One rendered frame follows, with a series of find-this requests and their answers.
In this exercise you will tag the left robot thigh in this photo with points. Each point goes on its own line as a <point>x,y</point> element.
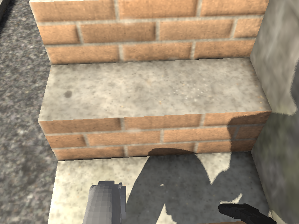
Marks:
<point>106,204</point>

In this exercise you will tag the right robot hand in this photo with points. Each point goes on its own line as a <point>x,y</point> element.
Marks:
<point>245,213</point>

